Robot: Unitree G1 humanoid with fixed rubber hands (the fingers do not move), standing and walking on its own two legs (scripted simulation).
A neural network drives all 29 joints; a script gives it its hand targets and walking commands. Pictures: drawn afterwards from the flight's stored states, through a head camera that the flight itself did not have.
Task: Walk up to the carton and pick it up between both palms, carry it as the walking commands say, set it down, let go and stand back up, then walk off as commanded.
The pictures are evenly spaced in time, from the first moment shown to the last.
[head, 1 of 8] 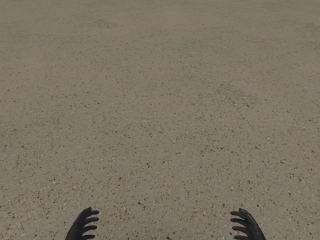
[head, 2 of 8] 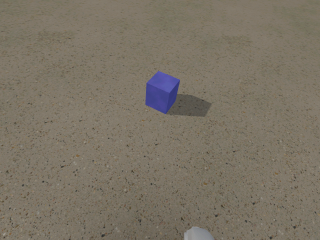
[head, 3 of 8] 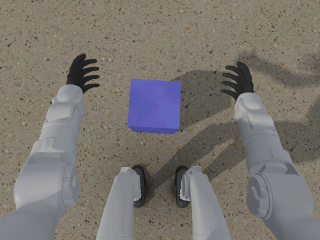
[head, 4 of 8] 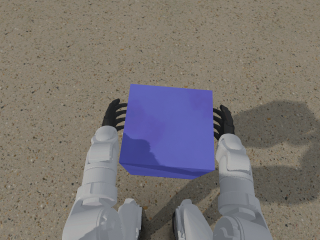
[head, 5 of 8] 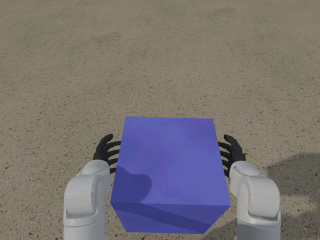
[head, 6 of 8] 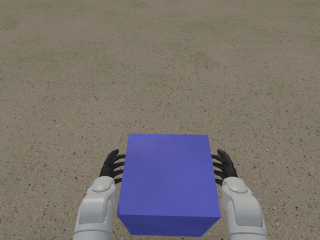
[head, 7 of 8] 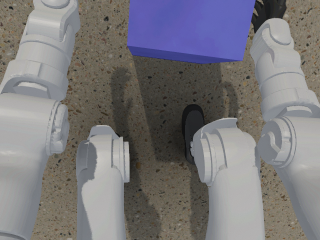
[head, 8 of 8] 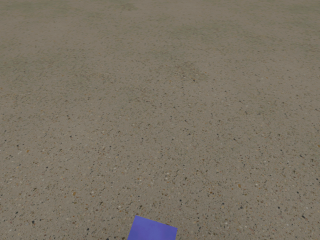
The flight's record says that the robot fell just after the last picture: no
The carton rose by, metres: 0.67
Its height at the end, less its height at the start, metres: +0.00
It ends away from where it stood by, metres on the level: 0.36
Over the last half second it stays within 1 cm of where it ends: yes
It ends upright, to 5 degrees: yes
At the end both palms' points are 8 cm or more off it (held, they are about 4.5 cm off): yes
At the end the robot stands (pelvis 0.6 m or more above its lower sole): yes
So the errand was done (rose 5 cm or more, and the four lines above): yes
